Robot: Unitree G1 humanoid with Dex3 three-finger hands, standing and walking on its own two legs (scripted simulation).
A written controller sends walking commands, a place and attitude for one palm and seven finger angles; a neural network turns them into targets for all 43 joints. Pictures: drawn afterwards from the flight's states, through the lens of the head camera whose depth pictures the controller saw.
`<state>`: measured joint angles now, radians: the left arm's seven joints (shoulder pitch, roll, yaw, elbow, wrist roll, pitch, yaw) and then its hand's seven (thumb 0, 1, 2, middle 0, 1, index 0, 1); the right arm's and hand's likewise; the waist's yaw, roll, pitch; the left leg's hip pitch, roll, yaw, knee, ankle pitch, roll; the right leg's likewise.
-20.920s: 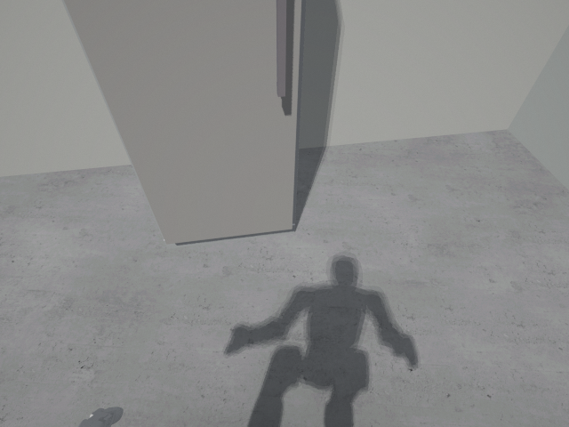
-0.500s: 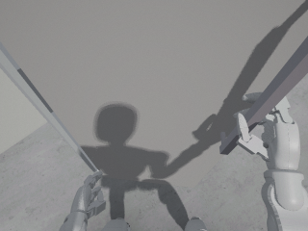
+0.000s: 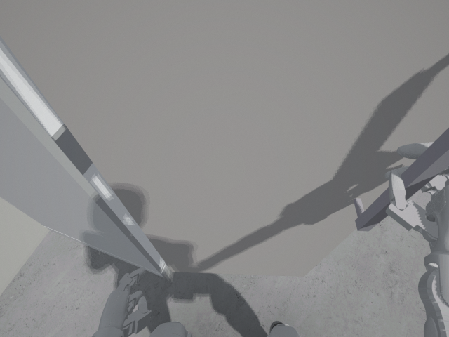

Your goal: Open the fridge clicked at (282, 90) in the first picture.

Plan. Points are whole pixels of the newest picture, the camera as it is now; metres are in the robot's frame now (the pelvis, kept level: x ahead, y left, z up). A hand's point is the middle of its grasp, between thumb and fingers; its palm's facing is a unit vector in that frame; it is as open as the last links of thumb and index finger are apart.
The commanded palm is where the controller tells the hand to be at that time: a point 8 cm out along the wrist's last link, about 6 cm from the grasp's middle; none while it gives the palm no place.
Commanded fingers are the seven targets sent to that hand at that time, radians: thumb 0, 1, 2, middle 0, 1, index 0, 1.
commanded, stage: stop walking and hold the door back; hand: right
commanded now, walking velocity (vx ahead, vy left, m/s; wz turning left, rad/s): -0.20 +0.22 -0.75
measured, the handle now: (418, 156) +0.33 -0.24 +0.18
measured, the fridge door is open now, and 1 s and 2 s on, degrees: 71 72 74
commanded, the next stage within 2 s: loosen the grip on the handle in 1.34 s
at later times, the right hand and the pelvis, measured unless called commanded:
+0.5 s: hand (396, 213) +0.27 -0.21 +0.14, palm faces +0.40 +0.90 -0.17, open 5.5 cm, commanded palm +0.24 -0.26 +0.13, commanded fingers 0.00 -0.90 -0.90 0.45 1.40 0.45 1.40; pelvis -0.10 +0.06 +0.00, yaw -10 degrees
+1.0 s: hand (395, 193) +0.30 -0.21 +0.14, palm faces +0.36 +0.92 -0.17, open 5.6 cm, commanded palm +0.24 -0.27 +0.13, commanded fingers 0.00 -0.90 -0.90 0.45 1.40 0.45 1.40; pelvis -0.11 +0.05 +0.00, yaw -8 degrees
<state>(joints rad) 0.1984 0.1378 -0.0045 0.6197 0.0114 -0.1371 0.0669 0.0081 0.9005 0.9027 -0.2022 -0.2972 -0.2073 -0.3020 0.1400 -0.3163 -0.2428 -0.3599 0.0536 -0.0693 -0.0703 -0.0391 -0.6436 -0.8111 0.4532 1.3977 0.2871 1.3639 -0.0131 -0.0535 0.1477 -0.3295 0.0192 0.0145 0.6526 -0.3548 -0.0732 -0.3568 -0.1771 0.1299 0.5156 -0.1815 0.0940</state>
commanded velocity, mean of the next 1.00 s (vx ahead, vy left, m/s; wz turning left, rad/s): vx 0.13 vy -0.11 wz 0.00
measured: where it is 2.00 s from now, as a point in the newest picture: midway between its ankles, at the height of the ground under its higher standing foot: outside the picture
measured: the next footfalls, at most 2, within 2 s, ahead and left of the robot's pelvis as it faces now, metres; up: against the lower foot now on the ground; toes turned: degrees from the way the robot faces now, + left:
left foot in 0.04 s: +0.04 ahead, +0.19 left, +0.00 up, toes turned +1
right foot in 0.46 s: -0.09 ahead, -0.05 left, +0.00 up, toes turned -14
